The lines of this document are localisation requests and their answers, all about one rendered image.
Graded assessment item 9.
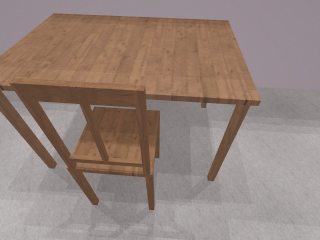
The table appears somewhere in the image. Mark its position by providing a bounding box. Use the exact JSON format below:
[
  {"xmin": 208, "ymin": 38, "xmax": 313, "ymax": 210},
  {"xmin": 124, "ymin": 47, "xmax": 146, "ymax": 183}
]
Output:
[{"xmin": 0, "ymin": 13, "xmax": 261, "ymax": 181}]

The chair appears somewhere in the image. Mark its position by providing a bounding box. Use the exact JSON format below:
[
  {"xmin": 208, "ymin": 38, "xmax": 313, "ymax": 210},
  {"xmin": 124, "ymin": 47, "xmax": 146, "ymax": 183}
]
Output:
[{"xmin": 9, "ymin": 78, "xmax": 160, "ymax": 210}]

